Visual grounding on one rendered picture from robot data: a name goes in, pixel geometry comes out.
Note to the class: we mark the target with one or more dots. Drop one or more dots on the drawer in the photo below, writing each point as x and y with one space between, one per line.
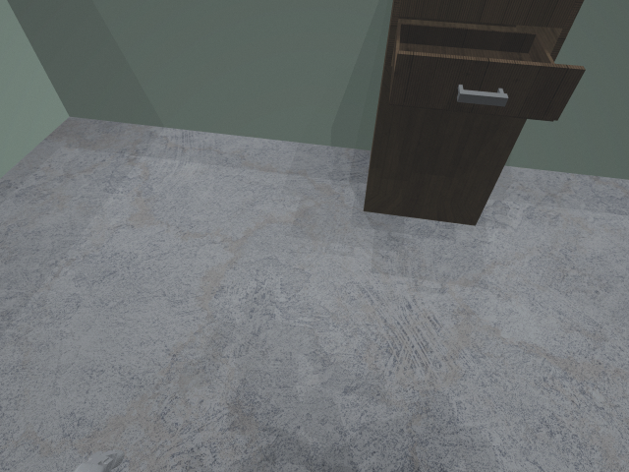
429 62

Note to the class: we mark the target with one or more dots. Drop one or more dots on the cabinet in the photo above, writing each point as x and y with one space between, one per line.
443 165

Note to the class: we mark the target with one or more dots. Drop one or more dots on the left robot hand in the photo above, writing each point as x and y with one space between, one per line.
102 461

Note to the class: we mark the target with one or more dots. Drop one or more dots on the handle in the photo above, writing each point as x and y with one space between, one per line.
498 98

